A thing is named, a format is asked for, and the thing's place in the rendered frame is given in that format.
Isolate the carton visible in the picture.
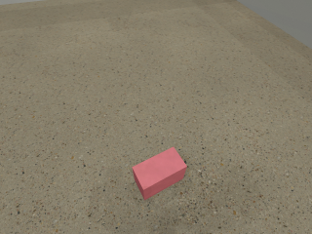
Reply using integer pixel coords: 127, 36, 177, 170
132, 147, 187, 201

